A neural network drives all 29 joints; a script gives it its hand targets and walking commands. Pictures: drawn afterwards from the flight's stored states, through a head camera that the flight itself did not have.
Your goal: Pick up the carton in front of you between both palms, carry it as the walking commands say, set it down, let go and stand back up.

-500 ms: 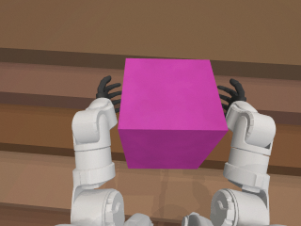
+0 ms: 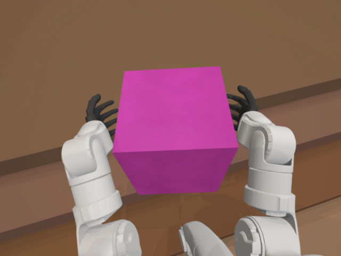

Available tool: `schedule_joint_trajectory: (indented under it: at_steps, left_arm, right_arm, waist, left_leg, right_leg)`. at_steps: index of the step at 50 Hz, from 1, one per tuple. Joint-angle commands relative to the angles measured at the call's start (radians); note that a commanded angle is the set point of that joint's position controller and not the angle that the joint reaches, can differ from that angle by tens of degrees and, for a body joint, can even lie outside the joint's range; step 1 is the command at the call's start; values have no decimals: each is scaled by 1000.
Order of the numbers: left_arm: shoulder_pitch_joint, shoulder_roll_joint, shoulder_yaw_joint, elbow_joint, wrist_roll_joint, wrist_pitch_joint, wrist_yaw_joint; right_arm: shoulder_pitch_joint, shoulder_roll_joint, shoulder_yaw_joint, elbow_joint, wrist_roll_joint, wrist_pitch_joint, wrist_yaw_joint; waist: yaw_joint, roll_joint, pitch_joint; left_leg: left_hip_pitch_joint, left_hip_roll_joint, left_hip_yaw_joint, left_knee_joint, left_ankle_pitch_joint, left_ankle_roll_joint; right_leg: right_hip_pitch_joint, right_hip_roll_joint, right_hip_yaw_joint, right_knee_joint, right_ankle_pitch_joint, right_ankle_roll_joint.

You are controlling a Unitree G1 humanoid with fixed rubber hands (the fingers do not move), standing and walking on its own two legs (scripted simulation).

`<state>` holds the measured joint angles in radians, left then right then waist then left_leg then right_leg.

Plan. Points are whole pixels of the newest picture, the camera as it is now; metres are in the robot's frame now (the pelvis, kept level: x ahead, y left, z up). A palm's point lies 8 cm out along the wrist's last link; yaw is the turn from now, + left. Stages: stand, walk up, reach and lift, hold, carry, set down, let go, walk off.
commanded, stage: carry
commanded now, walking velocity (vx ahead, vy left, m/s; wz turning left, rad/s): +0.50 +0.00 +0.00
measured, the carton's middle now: (174, 137) +0.36 -0.05 +0.05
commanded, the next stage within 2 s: none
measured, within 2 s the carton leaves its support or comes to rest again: neither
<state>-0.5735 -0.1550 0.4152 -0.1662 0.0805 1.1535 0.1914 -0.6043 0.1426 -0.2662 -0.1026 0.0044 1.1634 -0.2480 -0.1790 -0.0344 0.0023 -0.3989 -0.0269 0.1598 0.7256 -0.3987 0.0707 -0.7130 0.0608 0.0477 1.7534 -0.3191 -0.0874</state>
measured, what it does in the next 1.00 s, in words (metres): climbs: right foot 0.12 m higher, then left foot 0.12 m higher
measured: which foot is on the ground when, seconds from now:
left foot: down 0.00-0.26, up 0.28-0.60, down 0.62-1.00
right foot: up 0.00-0.18, down 0.20-0.68, up 0.70-1.00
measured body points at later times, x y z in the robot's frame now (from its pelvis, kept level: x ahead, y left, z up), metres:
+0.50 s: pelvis +0.34 -0.02 +0.14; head +0.37 -0.01 +0.59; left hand +0.68 +0.19 +0.29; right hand +0.73 -0.13 +0.28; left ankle +0.36 +0.08 -0.36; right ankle +0.31 -0.11 -0.59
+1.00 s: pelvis +0.69 +0.04 +0.27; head +0.71 +0.05 +0.72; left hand +1.07 +0.18 +0.43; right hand +1.05 -0.14 +0.45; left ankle +0.56 +0.13 -0.47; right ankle +0.84 -0.07 -0.27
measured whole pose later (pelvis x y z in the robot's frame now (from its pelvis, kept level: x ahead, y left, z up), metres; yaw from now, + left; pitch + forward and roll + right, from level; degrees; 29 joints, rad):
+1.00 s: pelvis +0.69 +0.04 +0.27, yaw +1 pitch +4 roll -1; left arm -0.62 -0.13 0.36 -0.21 0.11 1.15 0.22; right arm -0.68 0.11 -0.27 -0.13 0.03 1.17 -0.24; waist -0.13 -0.01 -0.04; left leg -0.03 0.03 0.08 0.33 -0.37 0.02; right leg -1.14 -0.07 -0.11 1.56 -0.50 -0.13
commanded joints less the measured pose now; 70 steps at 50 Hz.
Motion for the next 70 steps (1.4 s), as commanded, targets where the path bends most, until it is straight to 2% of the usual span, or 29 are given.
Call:
schedule_joint_trajectory:
  at_steps: [1, 5, 8, 11, 12, 13, 14, 15, 16, 18, 20, 24, 27, 30, 32, 33, 34, 35, 36, 37, 41, 48, 53, 54, 55, 56, 57, 63, 70]
  left_arm:
    - [-625, -600, -591, -56, -106, -32, 9]
    - [-560, -546, -606, -34, -112, -4, 38]
    - [-585, -544, -636, -7, -144, 25, 46]
    - [-601, -589, -680, 29, -202, 42, 43]
    - [-685, -632, -702, 15, -232, 43, 37]
    - [-691, -683, -728, 9, -266, 36, 28]
    - [-690, -737, -763, 10, -295, 29, 18]
    - [-703, -717, -773, -2, -309, 14, 15]
    - [-728, -755, -806, -22, -345, -4, 7]
    - [-847, -837, -839, -87, -400, -29, -23]
    - [-857, -864, -876, -79, -441, -32, -45]
    - [-745, -756, -819, -38, -402, -17, -41]
    - [-644, -661, -733, 15, -333, 13, -20]
    - [-624, -643, -672, 54, -286, 38, -15]
    - [-585, -635, -631, 64, -240, 48, -11]
    - [-590, -628, -604, 64, -211, 45, -8]
    - [-584, -619, -585, 44, -179, 36, -6]
    - [-536, -624, -547, 73, -141, 31, -4]
    - [-489, -637, -534, 93, -119, 26, 0]
    - [-507, -620, -514, 41, -82, 3, -4]
    - [-639, -617, -557, -43, -105, -23, 0]
    - [-567, -543, -599, 3, -115, 18, 32]
    - [-628, -614, -666, 50, -201, 55, 31]
    - [-660, -653, -692, 43, -232, 55, 24]
    - [-667, -678, -709, 46, -245, 51, 18]
    - [-740, -685, -731, 27, -268, 41, 18]
    - [-713, -722, -747, 40, -301, 37, 12]
    - [-834, -878, -840, -3, -412, -22, -50]
    - [-604, -704, -707, 65, -269, 6, -3]
  right_arm:
    - [-773, 845, 722, -174, 341, -53, 112]
    - [-644, 689, 632, -111, 286, -22, 90]
    - [-575, 648, 564, -70, 218, 4, 70]
    - [-545, 584, 468, -44, 136, 24, 54]
    - [-563, 591, 444, -34, 109, 29, 53]
    - [-574, 568, 412, -48, 84, 21, 49]
    - [-539, 587, 391, -41, 45, 10, 49]
    - [-444, 578, 351, 7, 20, 8, 50]
    - [-461, 586, 338, -16, 5, -7, 51]
    - [-597, 609, 353, -83, 16, -25, 60]
    - [-607, 577, 370, -94, 3, -39, 58]
    - [-573, 548, 422, -99, 8, -26, 40]
    - [-562, 532, 442, -62, 29, 6, 24]
    - [-607, 561, 475, -36, 61, 28, 19]
    - [-607, 620, 504, -1, 88, 28, 19]
    - [-627, 657, 526, -13, 119, 22, 25]
    - [-640, 703, 551, -38, 158, 12, 34]
    - [-659, 765, 594, -51, 179, 3, 42]
    - [-660, 740, 612, -70, 213, -11, 42]
    - [-711, 765, 642, -138, 222, -31, 48]
    - [-827, 879, 734, -174, 347, -47, 109]
    - [-661, 694, 614, -75, 275, 4, 89]
    - [-565, 610, 457, -9, 125, 41, 61]
    - [-569, 588, 432, -3, 94, 41, 56]
    - [-564, 575, 399, 8, 61, 40, 51]
    - [-495, 594, 352, 37, 15, 39, 48]
    - [-483, 562, 325, 47, -3, 35, 46]
    - [-616, 638, 378, -37, 5, -28, 56]
    - [-583, 600, 476, -44, 75, 0, 54]
  waist:
    - [90, 34, -419]
    - [70, 76, -319]
    - [133, 115, -242]
    - [278, 330, -451]
    - [335, 239, -527]
    - [419, 162, -634]
    - [325, 97, -511]
    - [298, -164, -731]
    - [318, -79, -817]
    - [282, 54, -570]
    - [261, 81, -464]
    - [301, -6, -365]
    - [289, -1, -275]
    - [187, -135, -292]
    - [77, -210, -466]
    - [0, -144, -579]
    - [-30, -145, -621]
    - [39, 89, -534]
    - [56, 313, -734]
    - [18, 199, -781]
    - [63, 26, -472]
    - [96, 71, -262]
    - [283, 342, -459]
    - [365, 322, -511]
    - [395, 245, -564]
    - [296, -187, -631]
    - [274, -123, -713]
    - [248, 39, -460]
    - [234, -89, -436]
  left_leg:
    - [619, 325, -531, -306, 377, 175]
    - [665, 331, -413, -444, 409, 165]
    - [282, 193, -149, -645, 577, 122]
    - [293, 171, 22, -315, 1711, 87]
    - [392, 149, 20, 29, 1867, 43]
    - [354, 84, 12, 367, 1590, -21]
    - [56, 13, -69, 567, 476, -16]
    - [-266, -129, -288, 1084, 74, -71]
    - [-342, -97, -380, 1237, 111, -36]
    - [-511, -8, -332, 1181, 70, 16]
    - [-547, 45, -300, 1128, 60, 54]
    - [-879, 79, -199, 1275, -129, 70]
    - [-964, 140, -128, 1065, -192, 57]
    - [-221, 94, 59, 491, 127, 55]
    - [-54, -60, 146, 355, 112, 65]
    - [139, -69, 144, 88, 323, 39]
    - [300, -69, 46, -219, 414, 9]
    - [545, 135, -275, -221, 924, 74]
    - [843, 325, -665, -99, 1581, 270]
    - [778, 355, -800, -160, 1086, 350]
    - [608, 314, -625, -244, 344, 197]
    - [567, 267, -321, -500, 401, 138]
    - [312, 184, 10, -259, 1634, 62]
    - [343, 164, 30, 39, 1648, 23]
    - [213, 106, -30, 345, 1262, 8]
    - [-134, -110, -87, 805, 203, -68]
    - [-124, -86, -314, 1050, 151, -34]
    - [-369, 67, -281, 840, -91, 32]
    - [-174, 90, -110, 94, 196, -25]
  right_leg:
    - [-423, -88, 9, 49, -160, -41]
    - [-705, -145, -96, 124, -252, -45]
    - [-200, -147, -216, -446, -98, -48]
    - [289, 30, -408, -650, 103, -56]
    - [402, 62, -394, -850, 181, -44]
    - [622, 62, -277, -1191, 391, -34]
    - [745, -107, -26, -1288, 649, -81]
    - [1070, -382, 530, -1145, 1351, -354]
    - [1069, -381, 601, -1185, 1004, -374]
    - [867, -341, 522, -1247, 323, -252]
    - [771, -361, 428, -1325, 91, -198]
    - [887, -413, 321, -1408, 302, -220]
    - [879, -342, 170, -1538, 98, -147]
    - [404, -207, -182, -1665, 678, -106]
    - [662, -195, -241, -1286, 1481, -72]
    - [726, -166, -269, -938, 1584, -19]
    - [683, -135, -238, -673, 1344, 26]
    - [284, -36, -136, -455, 157, 56]
    - [29, 114, 89, 8, -46, 86]
    - [-83, 72, 144, 158, -35, 62]
    - [-336, -55, 112, 90, -70, -34]
    - [-589, -172, -123, -143, -276, -41]
    - [351, 45, -383, -720, 99, -49]
    - [487, 77, -351, -959, 166, -31]
    - [657, 47, -172, -1103, 140, -39]
    - [829, -333, 546, -1291, 437, -253]
    - [798, -346, 675, -1288, 547, -310]
    - [556, -335, 383, -1318, -33, -187]
    - [535, -247, 4, -1389, 219, -132]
